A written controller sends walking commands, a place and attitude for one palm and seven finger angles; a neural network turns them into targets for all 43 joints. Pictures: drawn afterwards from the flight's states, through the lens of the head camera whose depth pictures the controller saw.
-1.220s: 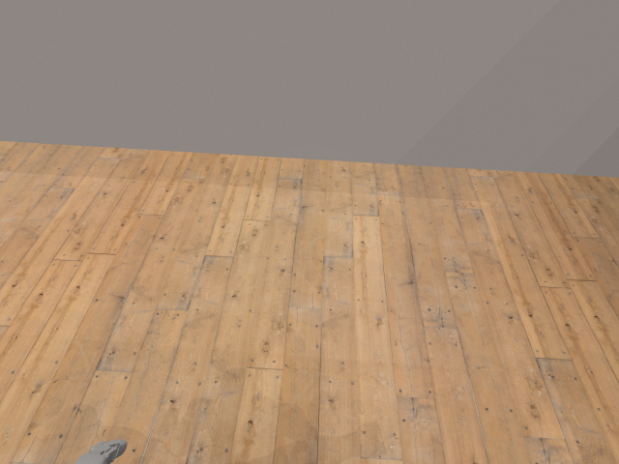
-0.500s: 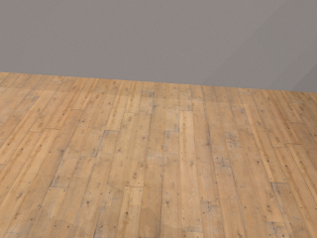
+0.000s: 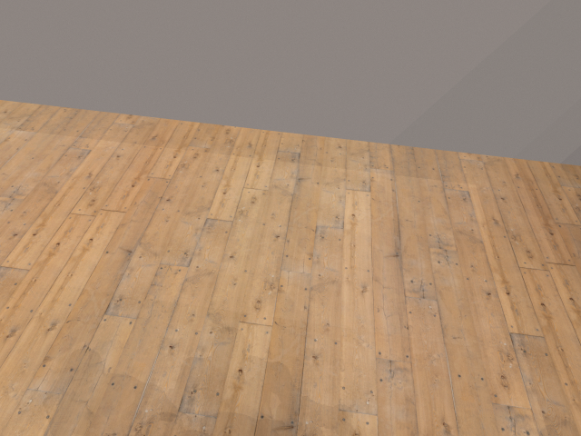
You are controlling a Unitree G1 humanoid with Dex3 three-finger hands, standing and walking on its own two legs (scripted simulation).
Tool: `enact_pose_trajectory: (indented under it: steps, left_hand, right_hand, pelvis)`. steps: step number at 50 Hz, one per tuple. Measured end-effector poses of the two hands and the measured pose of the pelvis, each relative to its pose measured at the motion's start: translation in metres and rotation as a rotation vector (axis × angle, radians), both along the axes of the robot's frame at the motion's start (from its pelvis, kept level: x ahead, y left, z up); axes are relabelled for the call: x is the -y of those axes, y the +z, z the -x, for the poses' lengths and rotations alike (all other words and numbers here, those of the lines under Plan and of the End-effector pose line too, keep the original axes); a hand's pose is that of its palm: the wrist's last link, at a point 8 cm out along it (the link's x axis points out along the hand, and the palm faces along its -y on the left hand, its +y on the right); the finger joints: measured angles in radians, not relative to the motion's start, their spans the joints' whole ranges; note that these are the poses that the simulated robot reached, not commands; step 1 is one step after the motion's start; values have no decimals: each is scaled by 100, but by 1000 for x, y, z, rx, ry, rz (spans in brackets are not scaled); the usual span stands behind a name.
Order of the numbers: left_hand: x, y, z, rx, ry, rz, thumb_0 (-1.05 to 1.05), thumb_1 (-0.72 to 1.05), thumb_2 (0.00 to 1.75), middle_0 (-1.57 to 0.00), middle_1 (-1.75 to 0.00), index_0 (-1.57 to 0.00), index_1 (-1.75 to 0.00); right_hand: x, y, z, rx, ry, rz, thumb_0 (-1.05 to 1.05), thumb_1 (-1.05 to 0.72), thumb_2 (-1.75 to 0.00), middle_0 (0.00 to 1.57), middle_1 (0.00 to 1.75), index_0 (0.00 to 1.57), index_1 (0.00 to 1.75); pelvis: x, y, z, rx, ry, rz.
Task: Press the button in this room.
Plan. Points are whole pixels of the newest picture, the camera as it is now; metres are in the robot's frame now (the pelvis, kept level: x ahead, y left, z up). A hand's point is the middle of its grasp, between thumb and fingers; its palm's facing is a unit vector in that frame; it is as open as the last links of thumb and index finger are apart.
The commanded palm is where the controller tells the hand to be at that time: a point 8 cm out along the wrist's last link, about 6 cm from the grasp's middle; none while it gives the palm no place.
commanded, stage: turn or walk to find it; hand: left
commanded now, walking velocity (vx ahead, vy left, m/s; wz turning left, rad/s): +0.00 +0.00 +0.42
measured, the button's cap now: out of the picture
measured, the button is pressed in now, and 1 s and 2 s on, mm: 0 0 0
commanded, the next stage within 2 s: none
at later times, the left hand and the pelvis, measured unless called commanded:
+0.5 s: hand out of the picture +0.00 +0.18 -0.14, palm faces +0.23 -0.92 -0.31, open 7.4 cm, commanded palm none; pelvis -0.04 -0.04 +0.00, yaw +13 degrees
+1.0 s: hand out of the picture -0.15 +0.21 -0.17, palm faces +0.48 -0.85 -0.23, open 7.4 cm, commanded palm none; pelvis -0.08 +0.00 +0.01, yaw +26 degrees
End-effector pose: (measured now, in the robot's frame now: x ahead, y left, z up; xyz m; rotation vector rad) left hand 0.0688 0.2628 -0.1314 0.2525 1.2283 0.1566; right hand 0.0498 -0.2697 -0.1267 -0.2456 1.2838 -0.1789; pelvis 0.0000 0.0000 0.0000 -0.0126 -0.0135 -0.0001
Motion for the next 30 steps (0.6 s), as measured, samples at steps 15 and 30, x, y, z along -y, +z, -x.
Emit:
enact_pose_trajectory:
  steps: [15,30]
  left_hand:
    - [10,9,30,40,130,18,1,90,89,-20,-30,-20,-30]
    - [48,24,119,57,303,-27,1,90,89,-20,-30,-20,-30]
  right_hand:
    - [-28,-4,19,-43,57,-60,0,-90,-90,20,30,20,30]
    - [25,-5,-8,-9,180,-47,0,-90,-90,20,30,20,29]
  pelvis:
    - [6,6,21,-30,123,10]
    - [41,8,42,9,286,-41]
